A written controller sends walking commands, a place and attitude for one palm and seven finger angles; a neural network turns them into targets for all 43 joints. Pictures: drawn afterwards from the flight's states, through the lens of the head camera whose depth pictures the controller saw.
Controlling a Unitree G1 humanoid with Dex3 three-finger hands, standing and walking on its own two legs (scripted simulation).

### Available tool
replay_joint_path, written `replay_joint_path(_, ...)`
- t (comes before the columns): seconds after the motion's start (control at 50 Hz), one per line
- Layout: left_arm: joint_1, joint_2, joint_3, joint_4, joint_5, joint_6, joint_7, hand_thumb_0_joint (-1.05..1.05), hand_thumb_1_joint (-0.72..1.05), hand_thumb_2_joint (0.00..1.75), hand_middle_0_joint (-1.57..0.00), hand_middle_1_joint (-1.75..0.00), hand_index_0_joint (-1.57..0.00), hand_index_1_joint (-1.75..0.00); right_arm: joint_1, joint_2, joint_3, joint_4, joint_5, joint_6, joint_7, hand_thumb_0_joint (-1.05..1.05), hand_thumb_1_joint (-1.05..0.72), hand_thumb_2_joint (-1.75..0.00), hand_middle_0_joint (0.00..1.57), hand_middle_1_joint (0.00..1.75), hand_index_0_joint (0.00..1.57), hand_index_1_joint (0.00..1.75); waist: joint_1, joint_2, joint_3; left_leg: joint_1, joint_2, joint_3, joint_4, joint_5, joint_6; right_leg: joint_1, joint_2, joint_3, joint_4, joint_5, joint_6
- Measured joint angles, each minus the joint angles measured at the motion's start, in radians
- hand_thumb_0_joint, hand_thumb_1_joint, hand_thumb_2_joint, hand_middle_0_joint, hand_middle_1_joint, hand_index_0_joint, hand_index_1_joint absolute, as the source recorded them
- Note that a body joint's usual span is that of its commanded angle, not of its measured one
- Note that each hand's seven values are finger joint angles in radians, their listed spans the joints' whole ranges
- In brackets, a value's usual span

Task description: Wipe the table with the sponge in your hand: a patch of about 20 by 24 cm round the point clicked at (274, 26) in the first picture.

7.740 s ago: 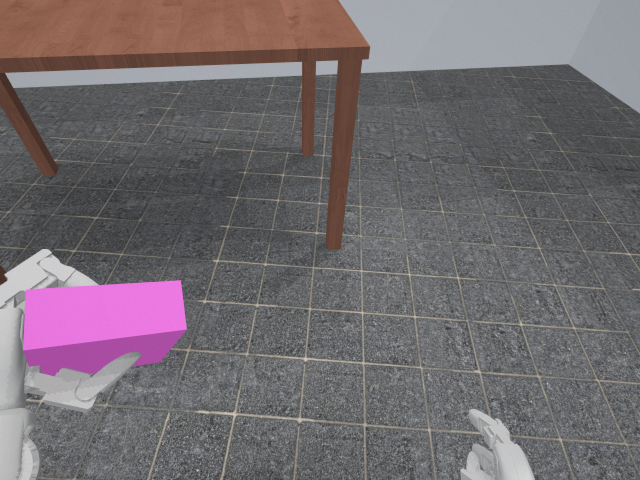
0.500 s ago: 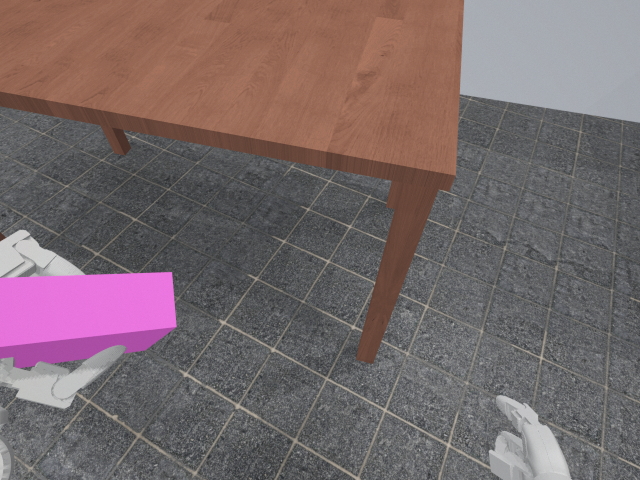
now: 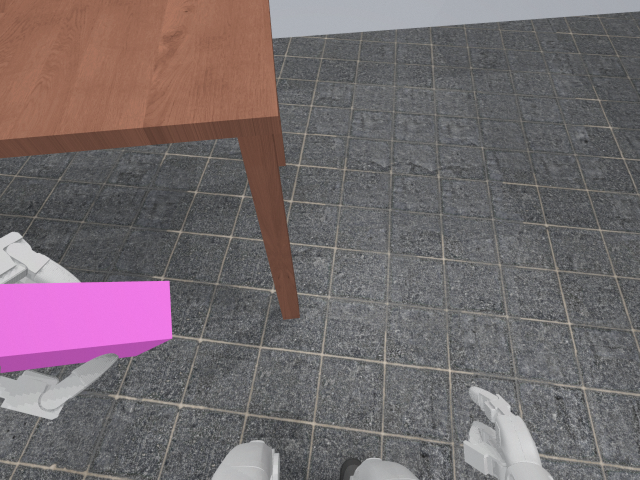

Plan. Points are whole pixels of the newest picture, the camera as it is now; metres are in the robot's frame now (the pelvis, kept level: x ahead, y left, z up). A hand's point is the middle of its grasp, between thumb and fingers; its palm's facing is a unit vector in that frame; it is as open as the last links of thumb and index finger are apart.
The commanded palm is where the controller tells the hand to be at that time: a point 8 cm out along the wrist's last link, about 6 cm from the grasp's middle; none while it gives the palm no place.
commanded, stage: turn to face it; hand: left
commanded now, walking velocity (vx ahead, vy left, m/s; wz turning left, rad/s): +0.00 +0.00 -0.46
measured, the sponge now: (103, 326) +0.23 +0.20 +0.14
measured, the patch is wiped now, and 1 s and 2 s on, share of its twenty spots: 0.00 0.00 0.00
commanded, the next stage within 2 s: take the last steps up to it in 0.36 s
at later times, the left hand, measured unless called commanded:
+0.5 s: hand (152, 338) +0.22 +0.14 +0.17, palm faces +0.19 -0.85 -0.48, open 9.3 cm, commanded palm +0.16 +0.20 +0.18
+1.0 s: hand (122, 347) +0.21 +0.16 +0.17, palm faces +0.26 -0.86 -0.44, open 9.3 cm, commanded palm +0.16 +0.21 +0.18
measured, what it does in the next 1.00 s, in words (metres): steps on the spot: left foot, then right foot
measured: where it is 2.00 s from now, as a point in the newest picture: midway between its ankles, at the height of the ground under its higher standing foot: (319, 461)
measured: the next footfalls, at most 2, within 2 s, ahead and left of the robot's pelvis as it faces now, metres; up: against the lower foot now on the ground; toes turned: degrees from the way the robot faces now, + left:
left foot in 0.18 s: +0.03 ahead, +0.13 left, +0.00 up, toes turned -1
right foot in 0.46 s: -0.03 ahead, -0.15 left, +0.00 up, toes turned -17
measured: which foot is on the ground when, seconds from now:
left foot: up 0.00-0.16, down 0.18-0.46, up 0.48-0.80, down 0.82-1.00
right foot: down 0.00-0.18, up 0.20-0.44, down 0.46-1.00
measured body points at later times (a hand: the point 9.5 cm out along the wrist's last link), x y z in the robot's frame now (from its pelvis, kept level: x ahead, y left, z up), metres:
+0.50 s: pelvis -0.06 -0.04 -0.01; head -0.02 -0.06 +0.44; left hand +0.20 +0.19 +0.19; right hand +0.07 -0.26 -0.11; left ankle -0.02 +0.13 -0.72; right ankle -0.06 -0.14 -0.73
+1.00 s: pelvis -0.05 -0.04 +0.00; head -0.04 -0.04 +0.45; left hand +0.19 +0.21 +0.19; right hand +0.05 -0.30 -0.09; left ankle -0.04 +0.08 -0.73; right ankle -0.08 -0.13 -0.71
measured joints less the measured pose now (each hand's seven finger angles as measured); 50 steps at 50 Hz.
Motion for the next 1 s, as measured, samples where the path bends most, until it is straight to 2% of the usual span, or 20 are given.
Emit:
replay_joint_path(0.12, -0.001, 0.022, 0.017, 0.002, 0.001, -0.004, 0.007, 0.0, -0.44, 1.04, -0.84, -1.35, -0.84, -1.35, 0.023, -0.045, -0.028, -0.013, 0.006, 0.007, -0.012, 0.02, -0.91, -0.9, 0.19, 0.3, 0.2, 0.3, 0.011, -0.031, -0.062, 0.097, -0.033, -0.001, -0.294, 0.039, 0.027, -0.021, 0.032, 0.057, -0.041, 0.053, 0.001)
replay_joint_path(0.18, -0.022, 0.009, 0.005, 0.013, 0.007, 0.004, 0.007, 0.0, -0.44, 1.04, -0.84, -1.35, -0.84, -1.35, 0.039, -0.055, -0.031, -0.025, 0.009, -0.002, -0.016, 0.02, -0.91, -0.9, 0.19, 0.3, 0.2, 0.3, 0.011, -0.036, -0.091, 0.177, -0.029, 0.009, -0.478, 0.142, 0.058, -0.046, 0.05, 0.069, -0.015, 0.054, 0.01)
replay_joint_path(0.22, -0.044, 0.003, -0.001, 0.03, 0.017, 0.006, 0.003, 0.0, -0.44, 1.04, -0.84, -1.35, -0.84, -1.35, 0.043, -0.04, -0.029, -0.027, 0.007, -0.011, -0.023, 0.02, -0.91, -0.9, 0.19, 0.3, 0.2, 0.3, 0.03, -0.059, -0.089, 0.186, -0.03, 0.036, -0.479, 0.199, 0.075, -0.078, 0.043, 0.071, 0.088, -0.066, 0.039)
replay_joint_path(0.26, -0.054, -0.011, -0.008, 0.054, 0.028, 0.008, 0.002, 0.0, -0.44, 1.04, -0.84, -1.35, -0.84, -1.35, 0.054, -0.019, -0.023, -0.03, 0.002, -0.032, -0.026, 0.02, -0.91, -0.9, 0.19, 0.3, 0.2, 0.3, 0.038, -0.052, -0.097, 0.191, -0.011, 0.051, -0.47, 0.188, 0.078, -0.126, 0.028, 0.029, 0.289, -0.18, 0.072)
replay_joint_path(0.3, -0.067, -0.028, -0.021, 0.066, 0.035, 0.014, 0.001, 0.0, -0.44, 1.04, -0.84, -1.35, -0.84, -1.35, 0.067, 0.003, -0.014, -0.025, 0.004, -0.06, -0.022, 0.01, -0.91, -0.9, 0.19, 0.3, 0.2, 0.3, 0.048, -0.032, -0.101, 0.197, 0.014, 0.058, -0.471, 0.183, 0.071, -0.137, -0.002, -0.013, 0.406, -0.217, 0.094)
replay_joint_path(0.32, -0.071, -0.038, -0.03, 0.07, 0.036, 0.014, 0.003, 0.0, -0.44, 1.04, -0.84, -1.35, -0.84, -1.35, 0.072, 0.013, -0.007, -0.021, 0.005, -0.074, -0.018, 0.01, -0.91, -0.9, 0.19, 0.3, 0.2, 0.3, 0.053, -0.019, -0.103, 0.199, 0.029, 0.061, -0.472, 0.184, 0.066, -0.126, -0.019, -0.032, 0.411, -0.229, 0.101)
replay_joint_path(0.4, -0.083, -0.053, -0.049, 0.081, 0.034, 0.01, 0.011, 0.0, -0.44, 1.04, -0.84, -1.35, -0.84, -1.35, 0.081, 0.053, 0.027, -0.009, 0.006, -0.117, -0.003, 0.01, -0.91, -0.9, 0.2, 0.3, 0.2, 0.3, 0.059, 0.026, -0.097, 0.187, 0.09, 0.075, -0.449, 0.182, 0.037, -0.019, -0.061, -0.078, 0.231, -0.229, 0.117)
replay_joint_path(0.44, -0.094, -0.037, -0.042, 0.086, 0.034, 0.006, 0.01, 0.0, -0.44, 1.04, -0.84, -1.35, -0.84, -1.35, 0.082, 0.071, 0.042, -0.009, 0.005, -0.131, 0.004, 0.01, -0.9, -0.9, 0.2, 0.3, 0.21, 0.3, 0.059, 0.034, -0.087, 0.165, 0.114, 0.082, -0.405, 0.166, 0.017, 0.054, -0.072, -0.094, 0.087, -0.156, 0.116)
replay_joint_path(0.48, -0.119, -0.037, -0.042, 0.101, 0.04, -0.004, 0.006, 0.0, -0.44, 1.04, -0.84, -1.35, -0.84, -1.35, 0.067, 0.069, 0.046, 0.002, 0.005, -0.134, 0.01, 0.01, -0.9, -0.9, 0.2, 0.3, 0.21, 0.3, 0.047, 0.064, -0.064, 0.126, 0.141, 0.061, -0.325, 0.131, 0.012, 0.063, -0.048, -0.109, 0.056, -0.086, 0.072)
replay_joint_path(0.52, -0.13, -0.044, -0.053, 0.114, 0.035, -0.003, 0.0, 0.0, -0.44, 1.04, -0.84, -1.35, -0.84, -1.35, 0.047, 0.058, 0.042, 0.031, 0.008, -0.119, 0.009, 0.01, -0.9, -0.9, 0.2, 0.3, 0.21, 0.3, 0.028, 0.066, -0.052, 0.06, 0.097, 0.009, -0.164, 0.026, 0.027, 0.041, -0.046, -0.107, 0.078, -0.097, 0.038)
replay_joint_path(0.56, -0.102, -0.048, -0.055, 0.11, 0.027, -0.002, -0.002, 0.0, -0.44, 1.04, -0.84, -1.35, -0.84, -1.35, 0.032, 0.043, 0.038, 0.055, 0.006, -0.097, 0.001, 0.01, -0.9, -0.9, 0.2, 0.3, 0.21, 0.3, 0.007, 0.052, -0.051, 0.007, 0.043, -0.012, -0.016, 0.019, 0.035, 0.036, -0.05, -0.094, 0.056, -0.087, 0.026)
replay_joint_path(0.6, -0.056, -0.043, -0.051, 0.1, 0.026, -0.005, -0.001, 0.0, -0.44, 1.04, -0.84, -1.35, -0.84, -1.35, 0.03, 0.025, 0.03, 0.067, 0.004, -0.078, -0.009, 0.02, -0.9, -0.9, 0.2, 0.3, 0.21, 0.3, -0.012, 0.039, -0.061, -0.013, 0.011, -0.005, 0.02, 0.039, 0.041, 0.039, -0.053, -0.083, 0.015, -0.059, 0.025)
replay_joint_path(0.64, -0.014, -0.029, -0.044, 0.089, 0.03, -0.014, 0.002, 0.0, -0.44, 1.04, -0.84, -1.35, -0.84, -1.35, 0.043, 0.008, 0.016, 0.072, 0.001, -0.07, -0.02, 0.02, -0.9, -0.9, 0.2, 0.3, 0.21, 0.3, -0.024, 0.023, -0.076, -0.003, -0.007, 0.014, -0.04, 0.05, 0.05, 0.045, -0.056, -0.078, -0.026, -0.034, 0.021)
replay_joint_path(0.7, 0.018, -0.006, -0.03, 0.075, 0.034, -0.027, 0.009, 0.0, -0.44, 1.04, -0.84, -1.35, -0.84, -1.35, 0.074, -0.02, -0.009, 0.075, -0.003, -0.072, -0.034, 0.02, -0.91, -0.9, 0.2, 0.3, 0.21, 0.3, -0.026, -0.002, -0.098, 0.039, -0.02, 0.042, -0.182, 0.049, 0.067, 0.054, -0.065, -0.08, -0.065, -0.013, 0.02)
replay_joint_path(0.76, 0.015, -0.003, -0.022, 0.072, 0.038, -0.036, 0.019, 0.0, -0.44, 1.04, -0.84, -1.35, -0.84, -1.35, 0.105, -0.046, -0.031, 0.08, -0.008, -0.081, -0.042, 0.02, -0.91, -0.9, 0.2, 0.3, 0.2, 0.3, -0.016, -0.025, -0.114, 0.096, -0.028, 0.06, -0.324, 0.058, 0.084, 0.059, -0.077, -0.089, -0.072, -0.012, 0.025)
replay_joint_path(0.82, -0.002, -0.026, -0.028, 0.074, 0.041, -0.038, 0.028, 0.0, -0.44, 1.04, -0.84, -1.35, -0.84, -1.35, 0.131, -0.068, -0.048, 0.072, -0.01, -0.092, -0.048, 0.02, -0.91, -0.9, 0.19, 0.3, 0.2, 0.3, -0.005, -0.026, -0.127, 0.188, -0.029, 0.067, -0.496, 0.086, 0.104, 0.057, -0.084, -0.101, -0.032, -0.04, 0.038)
replay_joint_path(0.84, -0.012, -0.033, -0.03, 0.076, 0.042, -0.04, 0.03, 0.0, -0.44, 1.04, -0.84, -1.35, -0.84, -1.35, 0.134, -0.07, -0.053, 0.069, -0.01, -0.097, -0.052, 0.02, -0.91, -0.9, 0.19, 0.3, 0.2, 0.3, -0.002, -0.029, -0.127, 0.201, -0.033, 0.067, -0.526, 0.148, 0.11, 0.051, -0.09, -0.103, 0.0, -0.058, 0.044)
replay_joint_path(0.88, -0.036, -0.044, -0.034, 0.094, 0.047, -0.043, 0.032, 0.0, -0.44, 1.04, -0.84, -1.35, -0.84, -1.35, 0.131, -0.059, -0.057, 0.067, -0.008, -0.108, -0.059, 0.02, -0.91, -0.9, 0.19, 0.3, 0.2, 0.3, 0.01, -0.038, -0.125, 0.203, -0.039, 0.073, -0.497, 0.215, 0.114, 0.03, -0.099, -0.091, 0.106, -0.171, 0.057)
replay_joint_path(0.94, -0.065, -0.055, -0.042, 0.145, 0.06, -0.042, 0.027, 0.0, -0.44, 1.04, -0.84, -1.35, -0.84, -1.35, 0.125, -0.025, -0.046, 0.078, -0.008, -0.134, -0.061, 0.02, -0.91, -0.9, 0.19, 0.3, 0.2, 0.3, 0.012, -0.02, -0.145, 0.206, -0.037, 0.063, -0.471, 0.175, 0.119, -0.017, -0.101, -0.099, 0.297, -0.268, 0.074)
replay_joint_path(1.0, -0.08, -0.061, -0.052, 0.167, 0.058, -0.031, 0.023, 0.0, -0.44, 1.04, -0.84, -1.35, -0.84, -1.35, 0.115, 0.013, -0.019, 0.085, -0.007, -0.154, -0.054, 0.02, -0.91, -0.9, 0.19, 0.3, 0.2, 0.3, 0.019, 0.01, -0.154, 0.213, -0.028, 0.05, -0.469, 0.162, 0.11, 0.005, -0.106, -0.13, 0.257, -0.282, 0.088)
